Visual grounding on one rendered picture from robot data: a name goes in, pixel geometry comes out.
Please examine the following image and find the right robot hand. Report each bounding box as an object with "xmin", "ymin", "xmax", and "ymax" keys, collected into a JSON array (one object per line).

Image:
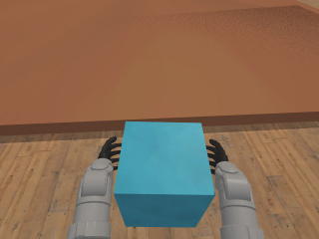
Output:
[{"xmin": 205, "ymin": 139, "xmax": 228, "ymax": 175}]

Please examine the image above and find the carton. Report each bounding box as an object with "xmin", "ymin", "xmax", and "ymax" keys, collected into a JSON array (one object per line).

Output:
[{"xmin": 114, "ymin": 121, "xmax": 215, "ymax": 228}]

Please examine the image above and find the left robot hand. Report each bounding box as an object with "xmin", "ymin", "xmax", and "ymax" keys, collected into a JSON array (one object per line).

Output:
[{"xmin": 98, "ymin": 136, "xmax": 122, "ymax": 170}]

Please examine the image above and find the robot left forearm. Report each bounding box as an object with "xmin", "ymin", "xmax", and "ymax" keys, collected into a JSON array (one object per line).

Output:
[{"xmin": 66, "ymin": 158, "xmax": 114, "ymax": 239}]

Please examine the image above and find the robot right forearm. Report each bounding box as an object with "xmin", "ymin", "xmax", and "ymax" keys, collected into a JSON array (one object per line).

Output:
[{"xmin": 214, "ymin": 161, "xmax": 265, "ymax": 239}]

